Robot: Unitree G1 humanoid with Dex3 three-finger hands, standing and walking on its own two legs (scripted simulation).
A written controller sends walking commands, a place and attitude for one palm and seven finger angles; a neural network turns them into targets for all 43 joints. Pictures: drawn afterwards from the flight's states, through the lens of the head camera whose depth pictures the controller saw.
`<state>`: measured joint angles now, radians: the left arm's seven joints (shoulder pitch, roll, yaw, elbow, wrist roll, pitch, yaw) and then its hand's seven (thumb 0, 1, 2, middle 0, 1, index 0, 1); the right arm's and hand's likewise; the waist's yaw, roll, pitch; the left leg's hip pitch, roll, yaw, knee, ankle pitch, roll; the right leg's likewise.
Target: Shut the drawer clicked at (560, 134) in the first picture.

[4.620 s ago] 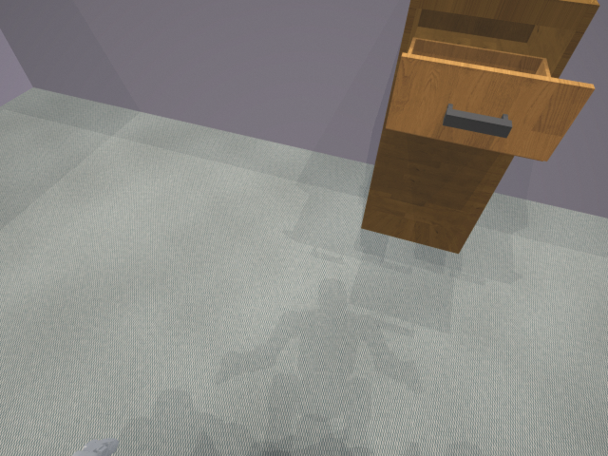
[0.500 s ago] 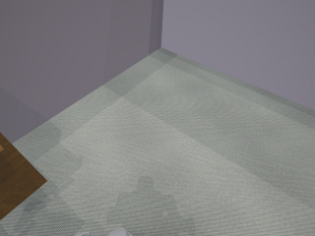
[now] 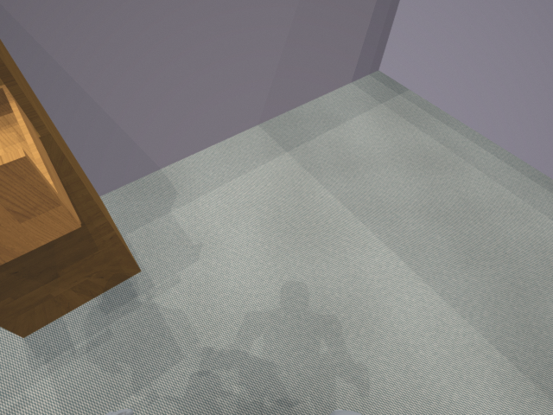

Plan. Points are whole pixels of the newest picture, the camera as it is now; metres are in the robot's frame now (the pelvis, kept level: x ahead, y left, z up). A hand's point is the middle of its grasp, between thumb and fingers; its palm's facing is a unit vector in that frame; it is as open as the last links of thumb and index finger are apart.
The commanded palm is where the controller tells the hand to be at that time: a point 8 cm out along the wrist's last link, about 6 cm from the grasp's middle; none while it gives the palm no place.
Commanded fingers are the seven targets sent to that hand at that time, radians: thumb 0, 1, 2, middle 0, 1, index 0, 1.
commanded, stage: turn to face it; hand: left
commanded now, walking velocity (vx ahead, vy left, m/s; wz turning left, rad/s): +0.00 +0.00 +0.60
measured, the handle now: out of the picture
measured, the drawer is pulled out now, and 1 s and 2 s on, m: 0.30 0.30 0.30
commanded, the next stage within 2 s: take the last steps up to it in 1.00 s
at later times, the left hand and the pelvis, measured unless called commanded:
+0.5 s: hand out of the picture -0.02 +0.17 -0.17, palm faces +0.36 -0.90 -0.25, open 7.4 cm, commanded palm none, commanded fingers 0.00 0.90 0.90 -0.20 -0.30 -0.20 -0.30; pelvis +0.00 -0.03 -0.01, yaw +21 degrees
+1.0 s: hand out of the picture +0.01 +0.20 -0.16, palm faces +0.54 -0.80 -0.28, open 7.4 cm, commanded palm none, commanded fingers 0.00 0.90 0.90 -0.20 -0.30 -0.20 -0.30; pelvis +0.03 -0.03 -0.01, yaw +33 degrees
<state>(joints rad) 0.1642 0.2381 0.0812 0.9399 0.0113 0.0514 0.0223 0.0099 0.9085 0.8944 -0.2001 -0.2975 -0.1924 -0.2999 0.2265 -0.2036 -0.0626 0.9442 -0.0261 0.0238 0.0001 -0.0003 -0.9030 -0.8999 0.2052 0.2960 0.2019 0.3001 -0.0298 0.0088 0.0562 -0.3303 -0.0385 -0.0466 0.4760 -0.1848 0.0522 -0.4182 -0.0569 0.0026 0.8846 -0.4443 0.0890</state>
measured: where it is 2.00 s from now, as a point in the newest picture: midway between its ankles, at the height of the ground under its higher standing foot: outside the picture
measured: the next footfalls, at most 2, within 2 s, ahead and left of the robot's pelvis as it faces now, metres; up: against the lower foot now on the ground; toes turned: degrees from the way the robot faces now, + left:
right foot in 0.12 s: +0.03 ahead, -0.16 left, +0.00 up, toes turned +4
left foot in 0.54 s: -0.01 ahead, +0.10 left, +0.00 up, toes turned +29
